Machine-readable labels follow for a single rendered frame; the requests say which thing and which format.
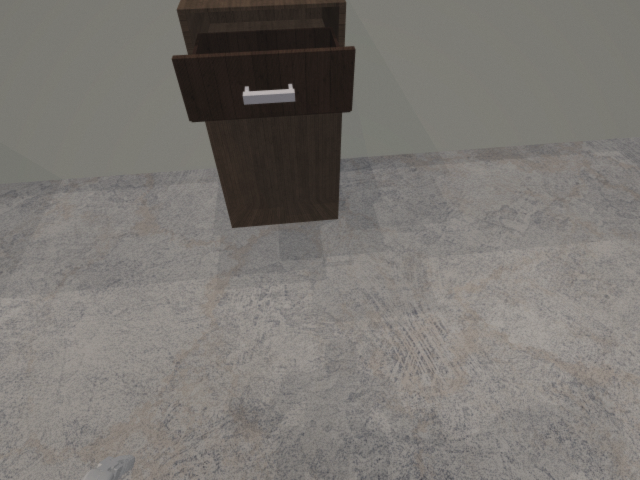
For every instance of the left robot hand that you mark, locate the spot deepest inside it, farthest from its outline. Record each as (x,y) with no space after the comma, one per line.
(111,468)

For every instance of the handle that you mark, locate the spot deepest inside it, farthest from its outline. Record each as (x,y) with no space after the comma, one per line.
(269,96)

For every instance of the drawer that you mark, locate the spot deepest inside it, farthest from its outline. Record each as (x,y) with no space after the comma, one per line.
(212,80)

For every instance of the cabinet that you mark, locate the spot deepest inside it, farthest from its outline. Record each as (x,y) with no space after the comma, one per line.
(273,170)

